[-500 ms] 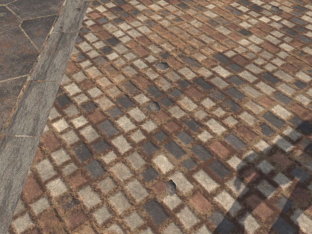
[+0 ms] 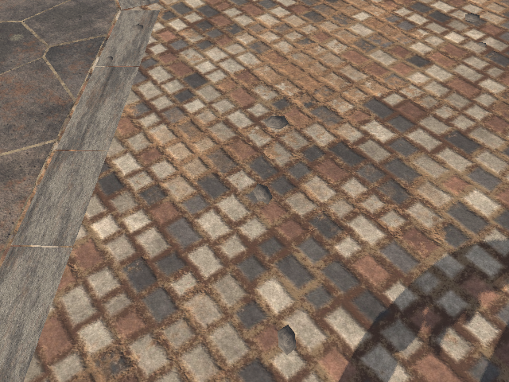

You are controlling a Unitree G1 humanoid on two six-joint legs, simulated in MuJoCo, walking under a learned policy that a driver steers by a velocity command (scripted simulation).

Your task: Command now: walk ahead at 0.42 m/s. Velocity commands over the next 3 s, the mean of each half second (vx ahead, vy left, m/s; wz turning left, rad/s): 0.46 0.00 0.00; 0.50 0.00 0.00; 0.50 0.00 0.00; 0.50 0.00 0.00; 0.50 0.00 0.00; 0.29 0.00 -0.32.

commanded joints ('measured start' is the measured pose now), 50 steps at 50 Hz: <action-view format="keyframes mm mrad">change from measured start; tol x32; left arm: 1 24 142 18 -44 4 9 23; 33 -536 123 36 -324 -15 -14 -23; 39 -5 361 120 -189 -3 -9 -22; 50 -193 192 68 -191 6 -24 -7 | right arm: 1 -196 14 16 -117 -5 -13 16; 8 -241 -81 -1 -168 3 -6 27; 12 286 -285 -80 -31 -19 10 6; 50 20 -65 -11 -53 -23 26 -21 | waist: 1 18 -110 118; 13 -189 219 -363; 32 -130 12 98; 39 20 -331 -369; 50 -56 -62 24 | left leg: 1 -160 12 20 -218 133 -31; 9 197 -62 26 -458 207 41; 12 1006 280 -537 -533 -113 280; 13 968 342 -830 -743 -242 303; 20 310 152 -226 -896 128 198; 37 585 143 -57 -482 677 92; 40 -129 -81 -154 296 -315 10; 50 -131 106 -81 -72 138 -35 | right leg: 1 8 -198 139 -160 327 -138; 10 20 -221 28 170 868 -69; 14 -725 -23 115 1086 -195 -13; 34 -627 -98 2 229 290 -6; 37 -239 -24 -62 199 230 -71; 39 409 -400 610 109 7 -289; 50 -122 -235 138 -175 356 -205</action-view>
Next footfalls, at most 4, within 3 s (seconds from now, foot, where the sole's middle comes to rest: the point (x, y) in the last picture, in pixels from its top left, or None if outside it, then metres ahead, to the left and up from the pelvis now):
0.22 left None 0.30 0.14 -0.78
0.74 right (326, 350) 0.60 -0.10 -0.78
1.30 left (246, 252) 0.91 0.14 -0.78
1.86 right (318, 181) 1.22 -0.10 -0.78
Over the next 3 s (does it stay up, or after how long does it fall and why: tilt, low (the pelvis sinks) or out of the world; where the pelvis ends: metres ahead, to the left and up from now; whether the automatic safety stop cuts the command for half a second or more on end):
stays up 1.62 0.02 -0.02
